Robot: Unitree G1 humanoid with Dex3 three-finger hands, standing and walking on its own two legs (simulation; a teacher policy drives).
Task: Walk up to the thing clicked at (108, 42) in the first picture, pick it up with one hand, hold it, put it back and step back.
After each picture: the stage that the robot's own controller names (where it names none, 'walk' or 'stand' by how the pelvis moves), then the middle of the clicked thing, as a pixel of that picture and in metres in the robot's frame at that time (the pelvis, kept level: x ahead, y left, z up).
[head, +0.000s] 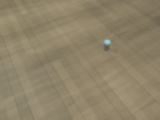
stand; (106, 45) +1.30 -0.28 -0.72
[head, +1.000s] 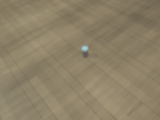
walk; (85, 52) +1.21 +0.07 -0.70
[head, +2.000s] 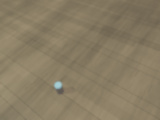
walk; (59, 88) +0.76 +0.29 -0.72
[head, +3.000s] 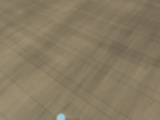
stand; out of the picture +0.48 +0.24 -0.72
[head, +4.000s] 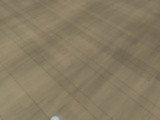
stand; out of the picture +0.45 +0.20 -0.71
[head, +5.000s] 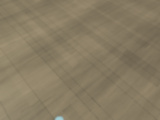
stand; out of the picture +0.43 +0.18 -0.72
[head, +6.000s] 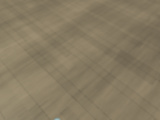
stand; out of the picture +0.44 +0.20 -0.72
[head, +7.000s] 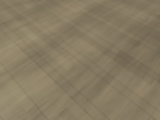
stand; out of the picture +0.43 +0.21 -0.72
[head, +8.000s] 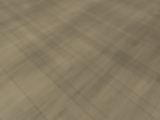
go down; out of the picture +0.43 +0.22 -0.72
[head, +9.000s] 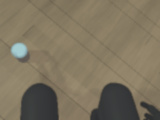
go down; (21, 53) +0.48 +0.26 -0.37
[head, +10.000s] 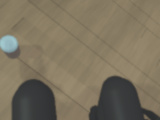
approach; (10, 47) +0.48 +0.27 -0.30
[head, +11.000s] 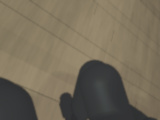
close in; out of the picture +0.46 +0.31 -0.22
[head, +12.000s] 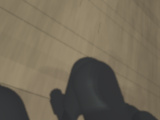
close; out of the picture +0.45 +0.33 -0.22
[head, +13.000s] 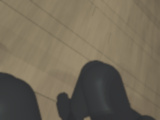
lift; out of the picture +0.42 +0.29 -0.21
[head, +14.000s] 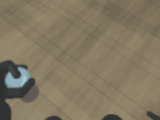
lift; (23, 86) +0.33 +0.20 -0.02
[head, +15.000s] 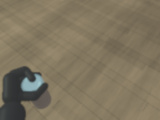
hold; (37, 92) +0.33 +0.16 +0.00
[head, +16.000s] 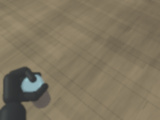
hold; (37, 92) +0.32 +0.17 -0.01
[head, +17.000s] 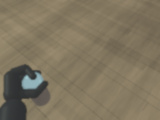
crouch; (37, 90) +0.33 +0.17 -0.01
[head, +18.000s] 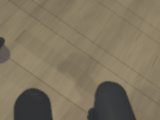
crouch; out of the picture +0.46 +0.26 -0.11
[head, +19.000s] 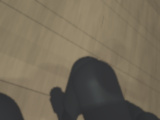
lower; out of the picture +0.54 +0.44 -0.26
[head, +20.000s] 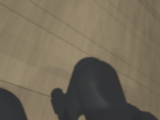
lower; out of the picture +0.53 +0.46 -0.25
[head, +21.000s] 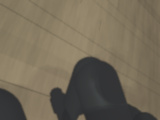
lower; out of the picture +0.53 +0.46 -0.25
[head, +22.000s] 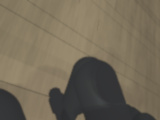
lower; out of the picture +0.52 +0.46 -0.25
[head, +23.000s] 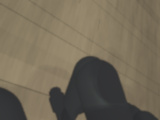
loosen; out of the picture +0.52 +0.47 -0.25
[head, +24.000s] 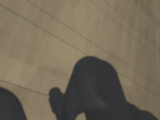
withdraw; out of the picture +0.51 +0.48 -0.25
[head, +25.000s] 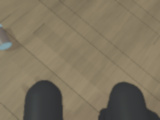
walk; (0, 37) +0.56 +0.42 -0.36
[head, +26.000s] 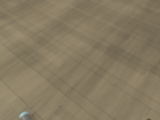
stand; out of the picture +0.48 +0.40 -0.68
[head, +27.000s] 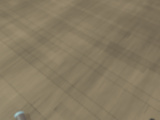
stand; out of the picture +0.48 +0.46 -0.69
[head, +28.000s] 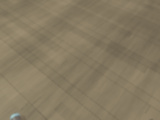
stand; out of the picture +0.45 +0.49 -0.69
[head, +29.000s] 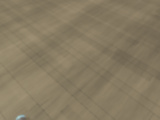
stand; out of the picture +0.48 +0.50 -0.74
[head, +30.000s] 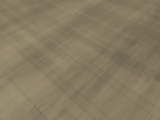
stand; out of the picture +0.44 +0.53 -0.75
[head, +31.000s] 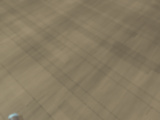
walk; out of the picture +0.43 +0.54 -0.75
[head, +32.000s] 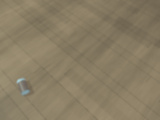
walk; (23, 86) +0.61 +0.47 -0.72
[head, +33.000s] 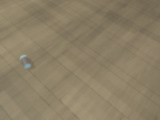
walk; (25, 61) +0.96 +0.49 -0.73
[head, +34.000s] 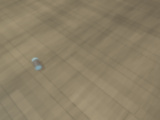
stand; (36, 63) +1.05 +0.53 -0.73
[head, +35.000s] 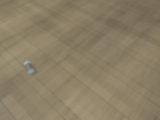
stand; (29, 67) +1.02 +0.53 -0.75
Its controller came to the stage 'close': yes
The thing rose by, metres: 0.70
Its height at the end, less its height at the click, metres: -0.02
